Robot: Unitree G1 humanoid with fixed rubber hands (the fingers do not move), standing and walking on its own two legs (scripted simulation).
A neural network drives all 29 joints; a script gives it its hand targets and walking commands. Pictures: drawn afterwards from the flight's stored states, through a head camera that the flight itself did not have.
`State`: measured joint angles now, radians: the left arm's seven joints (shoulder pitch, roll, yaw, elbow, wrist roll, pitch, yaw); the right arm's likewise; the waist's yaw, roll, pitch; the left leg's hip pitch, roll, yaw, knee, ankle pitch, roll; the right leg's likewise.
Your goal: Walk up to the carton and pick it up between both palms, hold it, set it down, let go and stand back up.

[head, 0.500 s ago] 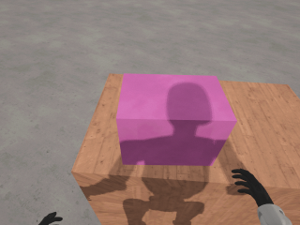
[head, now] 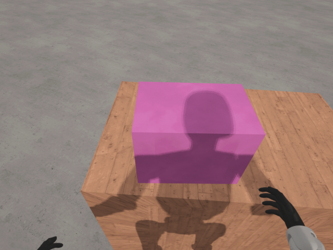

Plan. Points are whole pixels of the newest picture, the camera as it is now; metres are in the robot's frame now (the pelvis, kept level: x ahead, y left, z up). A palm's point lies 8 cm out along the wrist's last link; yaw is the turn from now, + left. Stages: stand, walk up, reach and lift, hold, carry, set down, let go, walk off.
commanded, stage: stand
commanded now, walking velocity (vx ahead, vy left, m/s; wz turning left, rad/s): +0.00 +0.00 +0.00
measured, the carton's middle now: (189, 134) +0.43 -0.06 +0.04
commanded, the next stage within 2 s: none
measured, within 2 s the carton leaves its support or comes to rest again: neither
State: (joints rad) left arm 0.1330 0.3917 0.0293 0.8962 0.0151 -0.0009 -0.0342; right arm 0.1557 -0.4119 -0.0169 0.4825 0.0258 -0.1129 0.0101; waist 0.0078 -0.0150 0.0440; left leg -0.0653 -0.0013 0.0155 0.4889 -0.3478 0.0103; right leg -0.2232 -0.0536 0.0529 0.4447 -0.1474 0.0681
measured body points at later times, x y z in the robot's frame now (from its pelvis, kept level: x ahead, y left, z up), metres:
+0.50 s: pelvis -0.01 +0.00 +0.00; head -0.02 +0.01 +0.45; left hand +0.11 +0.31 -0.11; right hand +0.21 -0.28 -0.01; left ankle -0.05 +0.11 -0.74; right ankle +0.06 -0.17 -0.74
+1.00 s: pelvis -0.01 -0.01 +0.00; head -0.03 +0.00 +0.45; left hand +0.09 +0.30 -0.11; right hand +0.21 -0.29 -0.01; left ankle -0.05 +0.11 -0.74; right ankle +0.06 -0.17 -0.74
